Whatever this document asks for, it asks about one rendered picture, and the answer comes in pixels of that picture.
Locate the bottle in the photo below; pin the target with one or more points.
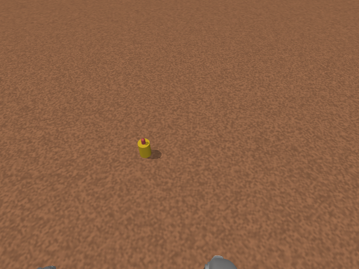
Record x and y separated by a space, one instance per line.
144 147

